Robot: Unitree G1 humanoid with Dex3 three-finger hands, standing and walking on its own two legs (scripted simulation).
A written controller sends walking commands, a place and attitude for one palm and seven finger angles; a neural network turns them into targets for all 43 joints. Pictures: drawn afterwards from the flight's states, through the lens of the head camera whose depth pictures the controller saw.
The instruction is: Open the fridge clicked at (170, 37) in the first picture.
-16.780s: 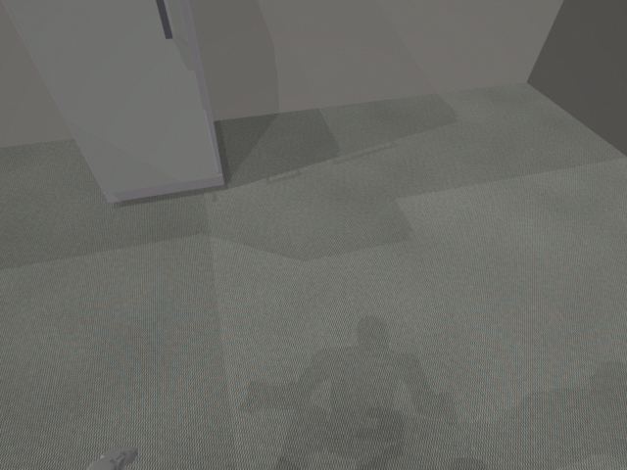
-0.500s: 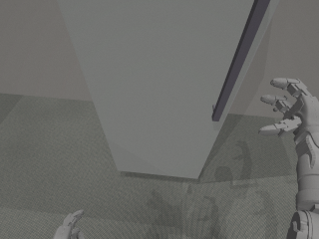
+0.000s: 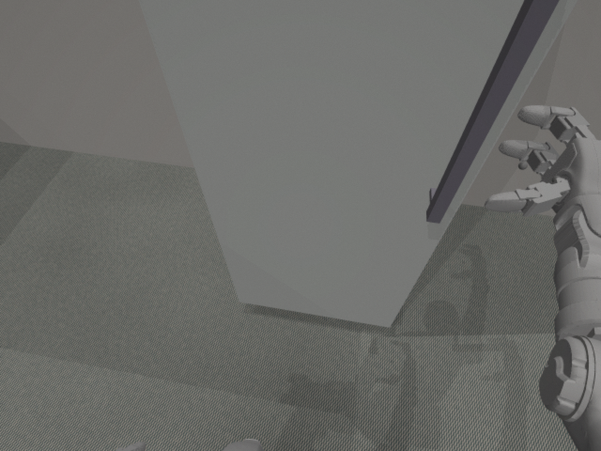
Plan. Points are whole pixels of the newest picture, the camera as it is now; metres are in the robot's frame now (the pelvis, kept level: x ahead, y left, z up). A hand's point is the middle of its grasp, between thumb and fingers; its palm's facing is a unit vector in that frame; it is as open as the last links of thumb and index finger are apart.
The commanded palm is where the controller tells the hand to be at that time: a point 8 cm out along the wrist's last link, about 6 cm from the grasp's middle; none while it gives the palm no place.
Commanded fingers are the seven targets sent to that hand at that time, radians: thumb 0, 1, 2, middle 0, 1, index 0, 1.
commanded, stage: move the hooked fingers beside the handle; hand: right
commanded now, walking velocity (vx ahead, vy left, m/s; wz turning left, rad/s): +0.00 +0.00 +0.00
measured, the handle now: (484, 98) +0.52 -0.14 +0.20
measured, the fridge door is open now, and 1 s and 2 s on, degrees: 0 0 0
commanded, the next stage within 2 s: feel for the door with the fingertips in 1.12 s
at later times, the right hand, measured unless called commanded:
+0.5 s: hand (525, 174) +0.45 -0.21 +0.14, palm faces +0.02 +1.00 +0.00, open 14.0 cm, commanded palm +0.44 -0.25 +0.14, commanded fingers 0.00 0.50 -0.30 0.30 1.20 0.30 1.20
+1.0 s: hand (527, 170) +0.47 -0.21 +0.14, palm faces +0.04 +1.00 -0.01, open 13.8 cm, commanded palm +0.44 -0.26 +0.14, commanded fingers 0.00 0.50 -0.30 0.30 1.20 0.30 1.20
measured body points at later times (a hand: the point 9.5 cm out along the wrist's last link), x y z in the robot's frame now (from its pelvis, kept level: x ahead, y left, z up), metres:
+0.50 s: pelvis +0.00 +0.00 +0.00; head +0.05 +0.00 +0.45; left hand +0.07 +0.27 -0.11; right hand +0.45 -0.26 +0.14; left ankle +0.02 +0.13 -0.72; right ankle -0.02 -0.13 -0.72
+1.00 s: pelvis +0.00 +0.00 +0.00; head +0.06 +0.00 +0.44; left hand +0.02 +0.27 -0.12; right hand +0.46 -0.27 +0.14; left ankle +0.02 +0.13 -0.72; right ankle -0.02 -0.13 -0.72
